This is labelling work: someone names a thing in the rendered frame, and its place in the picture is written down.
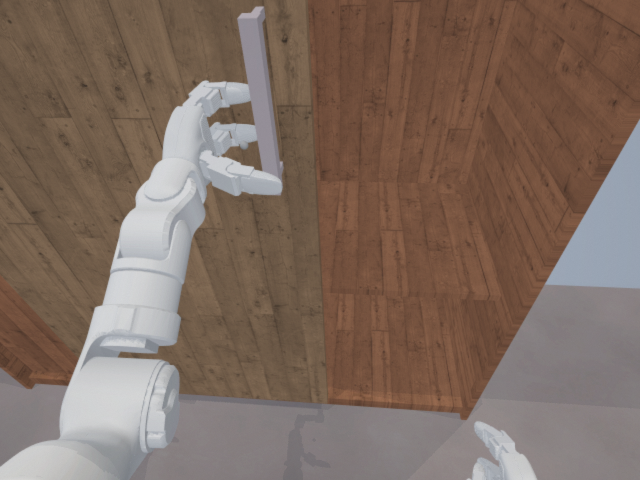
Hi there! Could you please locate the handle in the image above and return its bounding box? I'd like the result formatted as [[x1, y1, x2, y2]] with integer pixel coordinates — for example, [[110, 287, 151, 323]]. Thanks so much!
[[237, 6, 284, 195]]

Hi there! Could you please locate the left robot hand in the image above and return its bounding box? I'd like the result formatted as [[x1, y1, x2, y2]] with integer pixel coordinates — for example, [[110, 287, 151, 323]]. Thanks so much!
[[162, 80, 282, 196]]

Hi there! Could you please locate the robot left forearm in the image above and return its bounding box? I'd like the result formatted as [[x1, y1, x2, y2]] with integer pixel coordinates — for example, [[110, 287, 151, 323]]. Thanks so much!
[[59, 158, 207, 436]]

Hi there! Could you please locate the right robot hand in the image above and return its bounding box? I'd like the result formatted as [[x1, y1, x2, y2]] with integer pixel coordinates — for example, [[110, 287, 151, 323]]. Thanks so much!
[[467, 421, 537, 480]]

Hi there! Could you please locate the wardrobe door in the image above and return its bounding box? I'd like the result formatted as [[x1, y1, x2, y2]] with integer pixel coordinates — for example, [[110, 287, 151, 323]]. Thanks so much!
[[0, 0, 328, 404], [0, 275, 79, 373]]

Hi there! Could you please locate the left robot upper arm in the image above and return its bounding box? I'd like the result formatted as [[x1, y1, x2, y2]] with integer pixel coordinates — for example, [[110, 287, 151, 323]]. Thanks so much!
[[0, 357, 180, 480]]

